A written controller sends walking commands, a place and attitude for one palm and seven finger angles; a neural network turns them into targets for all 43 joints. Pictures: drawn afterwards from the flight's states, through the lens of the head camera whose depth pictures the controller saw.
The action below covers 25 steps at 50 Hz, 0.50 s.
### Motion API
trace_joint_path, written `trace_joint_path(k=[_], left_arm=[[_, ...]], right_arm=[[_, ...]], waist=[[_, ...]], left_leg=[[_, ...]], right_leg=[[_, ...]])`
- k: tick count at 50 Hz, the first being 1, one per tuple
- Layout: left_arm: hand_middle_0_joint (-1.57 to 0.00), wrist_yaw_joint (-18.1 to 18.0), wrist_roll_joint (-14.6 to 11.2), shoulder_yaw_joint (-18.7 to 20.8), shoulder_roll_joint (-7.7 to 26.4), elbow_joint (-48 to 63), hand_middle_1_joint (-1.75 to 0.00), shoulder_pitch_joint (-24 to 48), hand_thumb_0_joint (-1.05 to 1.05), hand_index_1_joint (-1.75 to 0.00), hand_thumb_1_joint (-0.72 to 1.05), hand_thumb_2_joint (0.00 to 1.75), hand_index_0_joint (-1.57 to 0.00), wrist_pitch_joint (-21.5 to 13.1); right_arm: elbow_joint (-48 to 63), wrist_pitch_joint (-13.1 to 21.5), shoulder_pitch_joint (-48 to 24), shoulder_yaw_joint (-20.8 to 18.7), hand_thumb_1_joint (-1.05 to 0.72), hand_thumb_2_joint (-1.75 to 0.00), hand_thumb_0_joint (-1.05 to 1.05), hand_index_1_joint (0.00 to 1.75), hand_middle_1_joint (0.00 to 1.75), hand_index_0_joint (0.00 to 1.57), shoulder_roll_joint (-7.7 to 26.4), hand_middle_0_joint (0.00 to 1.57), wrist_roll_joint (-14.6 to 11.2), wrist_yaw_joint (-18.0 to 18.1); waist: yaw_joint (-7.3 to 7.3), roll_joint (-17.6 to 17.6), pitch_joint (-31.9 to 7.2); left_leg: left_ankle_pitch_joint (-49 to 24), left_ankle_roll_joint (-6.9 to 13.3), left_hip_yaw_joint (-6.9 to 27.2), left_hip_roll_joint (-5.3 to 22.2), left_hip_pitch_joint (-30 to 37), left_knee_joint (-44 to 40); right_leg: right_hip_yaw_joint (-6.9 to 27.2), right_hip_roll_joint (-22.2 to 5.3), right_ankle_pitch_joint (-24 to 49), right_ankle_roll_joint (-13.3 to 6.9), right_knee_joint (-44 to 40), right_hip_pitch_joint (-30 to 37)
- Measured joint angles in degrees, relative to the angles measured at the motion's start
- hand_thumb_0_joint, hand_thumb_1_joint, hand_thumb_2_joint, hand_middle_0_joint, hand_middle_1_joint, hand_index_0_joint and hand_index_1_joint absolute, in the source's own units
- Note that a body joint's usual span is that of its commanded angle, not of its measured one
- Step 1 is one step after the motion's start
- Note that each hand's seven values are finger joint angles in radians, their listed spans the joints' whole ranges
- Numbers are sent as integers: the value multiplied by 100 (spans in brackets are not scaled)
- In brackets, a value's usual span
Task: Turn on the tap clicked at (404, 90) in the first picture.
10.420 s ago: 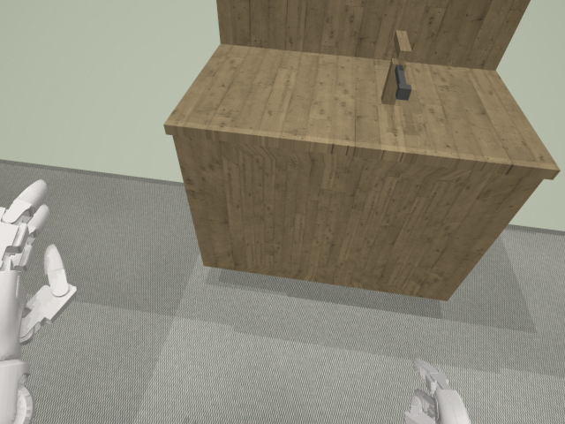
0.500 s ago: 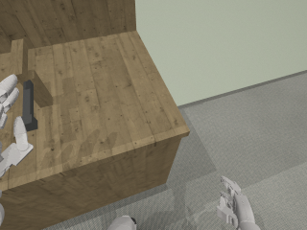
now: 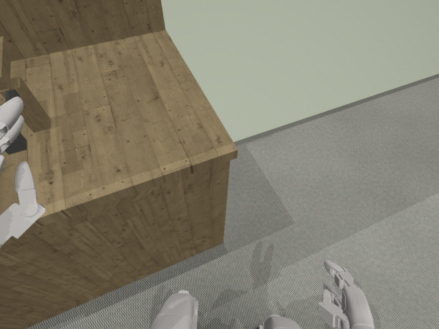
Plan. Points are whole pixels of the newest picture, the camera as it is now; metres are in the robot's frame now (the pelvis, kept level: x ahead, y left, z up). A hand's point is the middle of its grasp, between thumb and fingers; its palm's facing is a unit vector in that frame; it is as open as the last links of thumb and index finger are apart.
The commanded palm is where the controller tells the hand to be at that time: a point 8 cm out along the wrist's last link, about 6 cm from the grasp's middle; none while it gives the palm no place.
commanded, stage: come to a stop and stand still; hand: left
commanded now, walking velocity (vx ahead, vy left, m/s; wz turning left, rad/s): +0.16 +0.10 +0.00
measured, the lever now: (12, 141) +0.38 +0.38 +0.11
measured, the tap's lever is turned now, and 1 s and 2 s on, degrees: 0 0 0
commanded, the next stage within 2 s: look again from close up in 1.80 s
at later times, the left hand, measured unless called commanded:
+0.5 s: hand out of the picture +0.16 +0.25 +0.19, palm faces +0.43 -0.79 -0.44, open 7.4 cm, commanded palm +0.10 +0.28 +0.20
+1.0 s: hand out of the picture +0.17 +0.27 +0.17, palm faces +0.46 -0.79 -0.40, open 7.4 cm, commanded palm +0.12 +0.29 +0.20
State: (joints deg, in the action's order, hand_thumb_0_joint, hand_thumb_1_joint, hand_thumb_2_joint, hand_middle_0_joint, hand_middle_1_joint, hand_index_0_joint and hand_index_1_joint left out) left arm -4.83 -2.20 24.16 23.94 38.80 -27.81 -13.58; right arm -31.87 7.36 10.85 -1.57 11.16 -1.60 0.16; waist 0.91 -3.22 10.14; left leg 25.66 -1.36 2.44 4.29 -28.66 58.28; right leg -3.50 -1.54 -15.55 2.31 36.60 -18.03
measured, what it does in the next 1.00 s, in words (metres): steps on the spot: left foot, then right foot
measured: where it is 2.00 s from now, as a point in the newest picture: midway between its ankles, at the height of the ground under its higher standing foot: outside the picture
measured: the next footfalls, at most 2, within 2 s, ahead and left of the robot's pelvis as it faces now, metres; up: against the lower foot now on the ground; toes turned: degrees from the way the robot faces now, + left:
left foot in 0.12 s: +0.03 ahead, +0.10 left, +0.00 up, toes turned +1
right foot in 0.34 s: +0.04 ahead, -0.07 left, +0.00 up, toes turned +5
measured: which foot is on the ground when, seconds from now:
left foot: up 0.00-0.10, down 0.12-0.34, up 0.36-0.56, down 0.58-1.00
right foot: down 0.00-0.14, up 0.16-0.32, down 0.34-1.00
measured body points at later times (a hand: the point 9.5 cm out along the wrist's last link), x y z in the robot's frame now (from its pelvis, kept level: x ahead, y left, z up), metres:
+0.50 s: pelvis -0.05 -0.01 +0.01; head -0.03 +0.00 +0.45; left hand +0.13 +0.29 +0.21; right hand +0.11 -0.23 -0.10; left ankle -0.06 +0.10 -0.66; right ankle -0.02 -0.11 -0.71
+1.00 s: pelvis -0.03 +0.00 +0.02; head -0.01 +0.00 +0.47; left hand +0.14 +0.31 +0.19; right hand +0.14 -0.21 -0.08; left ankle -0.03 +0.13 -0.69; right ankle +0.01 -0.08 -0.72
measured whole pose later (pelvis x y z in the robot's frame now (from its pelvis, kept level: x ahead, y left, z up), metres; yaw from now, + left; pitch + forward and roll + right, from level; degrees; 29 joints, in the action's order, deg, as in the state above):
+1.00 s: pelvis -0.03 +0.00 +0.02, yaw +4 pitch -1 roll +1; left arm -7.1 -2.8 20.4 18.7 22.9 -26.2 -9.3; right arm -36.6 3.9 13.5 0.8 11.6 -0.9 0.6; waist -0.7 -0.2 3.3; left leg 21.6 1.1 -0.5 0.1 -18.5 42.2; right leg -3.7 1.0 -13.2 -3.8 28.9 -14.6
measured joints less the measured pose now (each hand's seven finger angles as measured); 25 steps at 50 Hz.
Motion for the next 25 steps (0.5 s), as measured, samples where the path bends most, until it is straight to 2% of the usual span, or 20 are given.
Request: trace_joint_path(k=[2,3,5,6,8,9,12,14,17,19,20,23,25], left_arm=[[-22,-66,-11,53,26,-73,-31,-95,1,-31,89,90,-21,81],[-22,-109,-20,99,34,-154,-31,-143,1,-31,89,90,-22,114],[-22,-182,-35,155,61,-382,-31,-155,1,-31,89,90,-22,188],[-22,-212,-32,173,77,-506,-31,-100,1,-31,89,90,-22,208],[-22,-271,-19,228,96,-853,-31,145,1,-31,89,90,-21,251],[-22,-293,4,230,34,-1012,-31,225,1,-31,89,90,-21,291],[-21,-268,81,60,-284,-1215,-31,381,2,-30,89,90,-21,414],[-21,-224,104,-129,-455,-1093,-31,384,2,-30,89,90,-21,391],[-21,-128,113,-166,-353,-698,-31,219,2,-30,89,90,-21,234],[-21,-55,99,-166,-308,-676,-31,260,2,-30,89,90,-21,92],[-21,-26,71,-158,-256,-724,-31,292,2,-30,89,90,-21,59],[-21,-6,-15,-73,-214,-911,-31,275,1,-30,89,90,-21,35],[-21,-36,-33,-2,-221,-1060,-31,181,1,-30,89,90,-21,51]], right_arm=[[-154,-169,35,21,-90,-90,1,30,30,20,14,20,-48,40],[-194,-242,71,34,-90,-90,1,30,30,20,13,20,-58,63],[-188,-298,204,36,-90,-90,1,30,30,20,52,20,-61,115],[-172,-275,270,14,-90,-90,1,30,30,20,89,20,-50,148],[-295,-249,257,-28,-90,-90,1,30,30,20,-33,20,-19,198],[-322,-235,287,-23,-90,-90,1,30,30,20,-77,20,0,195],[-333,-123,496,-26,-90,-90,1,30,30,19,-106,20,89,102],[-346,-77,615,-10,-90,-90,1,30,30,19,-52,20,91,12],[-276,-68,685,45,-90,-90,1,30,30,19,40,20,80,-64],[-381,-146,522,14,-90,-90,1,30,30,20,128,20,48,-65],[-445,-217,457,-5,-90,-90,1,30,30,20,124,20,30,-63],[-529,-354,342,9,-90,-90,1,30,30,20,70,20,-8,-101],[-459,-413,293,51,-90,-90,1,30,30,20,20,20,3,-94]], waist=[[9,188,-219],[43,278,-346],[132,348,-587],[175,344,-662],[81,738,-542],[31,848,-534],[143,720,-658],[162,507,-730],[51,287,-760],[87,-98,-581],[89,-152,-538],[-74,35,-583],[-107,242,-646]], left_leg=[[48,85,-178,-252,62,463],[8,127,-255,-315,220,289],[-211,190,-320,-356,748,-766],[-105,313,-311,-366,1028,-1358],[-78,424,-527,-588,1214,-1521],[-170,410,-611,-631,1271,-1572],[-425,366,-430,-630,1232,-1728],[-532,356,-246,-605,1117,-1782],[-424,291,-151,-576,787,-1405],[-203,346,104,-457,494,-652],[-177,307,158,-515,330,-138],[-412,237,80,-648,53,824],[-467,264,-12,-559,164,516]], right_leg=[[133,-94,-49,-66,112,-116],[180,-132,-59,-87,161,-186],[173,-170,-119,-79,333,-351],[139,-179,-184,-68,500,-458],[441,-289,-604,-198,1039,-608],[545,-218,-870,-238,1433,-707],[501,170,-960,-292,2481,-860],[370,311,-835,-365,2148,-657],[207,318,-573,-426,465,57],[-51,517,-688,-468,407,127],[-123,528,-650,-485,417,135],[-7,446,-440,-513,269,91],[123,355,-302,-505,111,32]])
